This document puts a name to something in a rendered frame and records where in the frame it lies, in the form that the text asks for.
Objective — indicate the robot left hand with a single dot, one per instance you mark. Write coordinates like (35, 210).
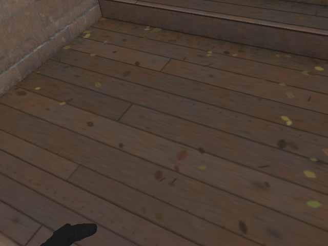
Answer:
(68, 234)

